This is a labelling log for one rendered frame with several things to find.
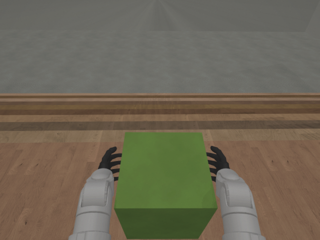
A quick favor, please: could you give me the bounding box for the carton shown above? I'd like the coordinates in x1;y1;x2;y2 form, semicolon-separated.
114;132;218;239

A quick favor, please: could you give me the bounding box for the robot left forearm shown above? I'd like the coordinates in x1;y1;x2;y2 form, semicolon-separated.
68;168;114;240

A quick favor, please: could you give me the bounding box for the robot right hand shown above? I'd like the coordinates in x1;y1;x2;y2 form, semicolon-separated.
206;146;230;182

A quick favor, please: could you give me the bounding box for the robot left hand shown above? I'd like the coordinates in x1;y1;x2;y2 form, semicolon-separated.
98;146;122;181

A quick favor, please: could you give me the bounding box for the robot right forearm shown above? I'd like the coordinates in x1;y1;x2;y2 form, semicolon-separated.
216;168;266;240

